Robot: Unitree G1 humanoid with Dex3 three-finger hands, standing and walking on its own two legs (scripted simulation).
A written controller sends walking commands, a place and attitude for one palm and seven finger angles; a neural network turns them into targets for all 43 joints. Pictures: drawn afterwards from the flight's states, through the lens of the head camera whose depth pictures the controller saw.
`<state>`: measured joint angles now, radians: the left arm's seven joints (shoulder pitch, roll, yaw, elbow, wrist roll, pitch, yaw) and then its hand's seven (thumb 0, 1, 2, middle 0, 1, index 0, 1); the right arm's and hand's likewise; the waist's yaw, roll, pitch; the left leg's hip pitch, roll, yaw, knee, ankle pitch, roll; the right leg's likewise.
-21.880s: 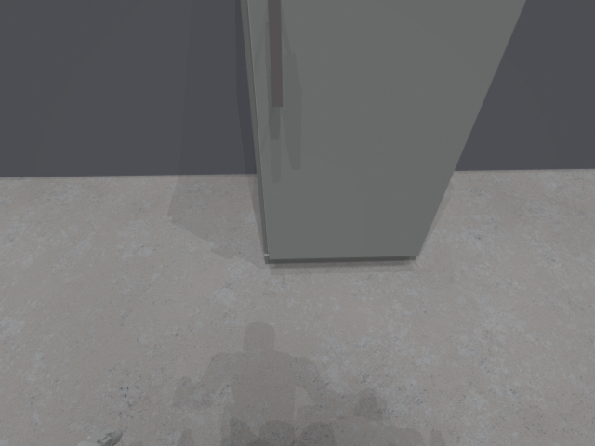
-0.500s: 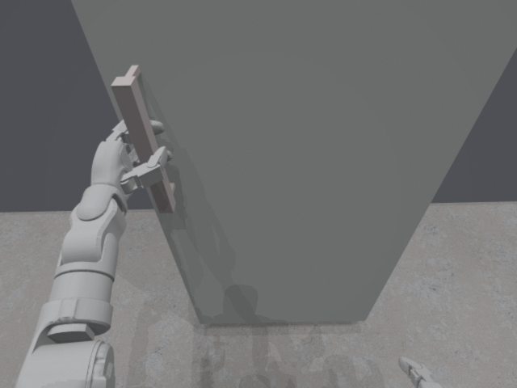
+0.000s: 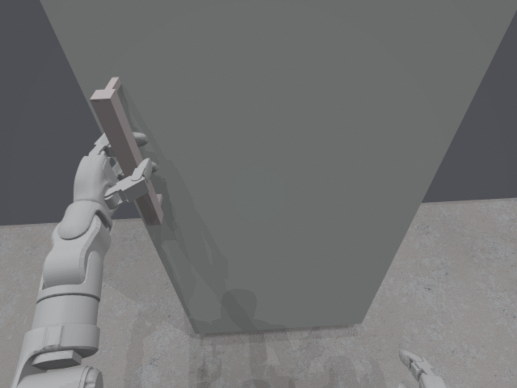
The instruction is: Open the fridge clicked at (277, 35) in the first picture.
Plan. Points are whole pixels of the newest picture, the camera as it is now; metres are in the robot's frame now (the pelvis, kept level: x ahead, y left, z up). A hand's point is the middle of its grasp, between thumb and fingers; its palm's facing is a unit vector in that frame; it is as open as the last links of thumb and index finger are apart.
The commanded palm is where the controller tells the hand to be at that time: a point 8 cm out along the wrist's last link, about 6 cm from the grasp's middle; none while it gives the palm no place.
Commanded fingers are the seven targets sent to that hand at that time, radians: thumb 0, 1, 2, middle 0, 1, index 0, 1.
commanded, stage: grip the handle and tug to test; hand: left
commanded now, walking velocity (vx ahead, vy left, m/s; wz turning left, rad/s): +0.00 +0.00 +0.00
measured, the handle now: (137, 159) +0.43 +0.21 +0.16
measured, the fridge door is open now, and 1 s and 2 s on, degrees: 0 1 8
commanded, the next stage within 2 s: pull the door a little, standing still in 0.16 s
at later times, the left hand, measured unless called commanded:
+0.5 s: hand (140, 180) +0.37 +0.19 +0.17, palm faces +0.08 -1.00 +0.00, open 6.3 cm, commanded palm +0.32 +0.23 +0.17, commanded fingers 0.00 0.90 0.90 -0.45 -1.40 -0.45 -1.40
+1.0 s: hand (140, 180) +0.38 +0.19 +0.16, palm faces +0.22 -0.92 -0.33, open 6.8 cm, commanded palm +0.34 +0.23 +0.16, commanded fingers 0.00 0.90 0.90 -0.45 -1.40 -0.45 -1.40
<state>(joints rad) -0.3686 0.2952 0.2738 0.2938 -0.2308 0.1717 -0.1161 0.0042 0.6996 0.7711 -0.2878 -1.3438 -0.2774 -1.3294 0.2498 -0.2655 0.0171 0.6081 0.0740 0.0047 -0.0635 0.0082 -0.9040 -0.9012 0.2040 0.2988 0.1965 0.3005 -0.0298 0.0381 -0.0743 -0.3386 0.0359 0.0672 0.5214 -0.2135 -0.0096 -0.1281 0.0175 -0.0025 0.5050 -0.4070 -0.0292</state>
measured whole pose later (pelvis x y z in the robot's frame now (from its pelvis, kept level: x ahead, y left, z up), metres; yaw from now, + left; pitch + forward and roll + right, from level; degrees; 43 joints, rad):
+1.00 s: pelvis +0.13 +0.00 +0.02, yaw -3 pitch +2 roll +1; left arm 0.37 0.27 0.23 -0.48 -0.13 0.07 0.08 -0.08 0.56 0.79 -0.39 -1.37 -0.28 -1.38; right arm 0.18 -0.24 0.01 0.48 -0.02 0.01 -0.02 0.01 -0.90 -0.90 0.20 0.30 0.20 0.30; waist 0.02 0.08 0.05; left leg -0.10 0.01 0.02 0.41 -0.21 0.01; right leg -0.31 0.05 -0.04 0.65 -0.32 0.02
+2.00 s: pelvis +0.04 -0.16 +0.01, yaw +9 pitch -1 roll -1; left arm -0.08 0.40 0.36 -0.03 -0.07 -0.07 0.16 -0.08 0.56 0.76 -0.46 -1.40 -0.24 -1.34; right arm 0.08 -0.22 0.00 0.57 0.01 -0.09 -0.06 0.01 -0.90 -0.90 0.20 0.30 0.20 0.30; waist 0.00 0.02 0.13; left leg -0.27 0.01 0.03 0.46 -0.18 0.02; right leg -0.35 0.01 -0.04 0.78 -0.43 0.02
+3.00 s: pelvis -0.12 -0.30 +0.01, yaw +33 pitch +1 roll +2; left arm 0.10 0.23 0.09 -0.39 -0.07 -0.05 0.10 -0.04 0.54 0.73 -0.46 -1.40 -0.22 -1.39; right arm 0.05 -0.16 0.00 0.64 0.00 -0.06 -0.05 0.01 -0.90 -0.90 0.21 0.30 0.20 0.30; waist -0.01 0.06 0.13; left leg -0.48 -0.01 -0.10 0.94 -0.50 -0.06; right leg -0.23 0.03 -0.06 0.48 -0.27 -0.08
